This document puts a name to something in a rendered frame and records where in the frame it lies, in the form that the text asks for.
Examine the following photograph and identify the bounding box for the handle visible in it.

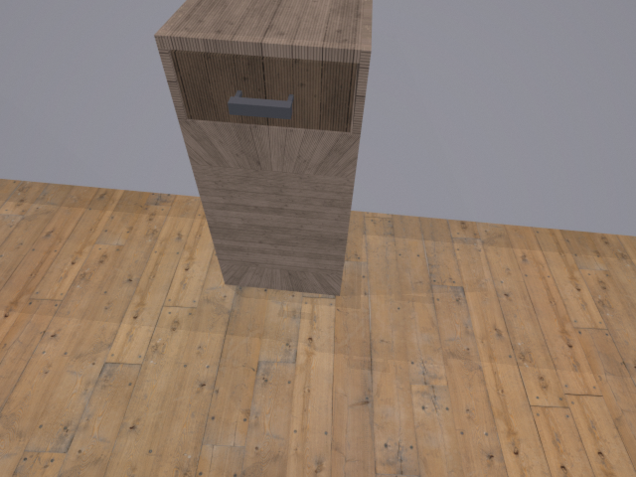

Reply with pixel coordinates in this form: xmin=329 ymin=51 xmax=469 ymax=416
xmin=228 ymin=90 xmax=294 ymax=119

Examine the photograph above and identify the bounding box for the cabinet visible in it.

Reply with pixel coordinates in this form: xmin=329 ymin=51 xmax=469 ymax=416
xmin=154 ymin=0 xmax=373 ymax=296

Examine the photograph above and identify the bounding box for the drawer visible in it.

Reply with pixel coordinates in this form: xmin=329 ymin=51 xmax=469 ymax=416
xmin=170 ymin=50 xmax=357 ymax=132

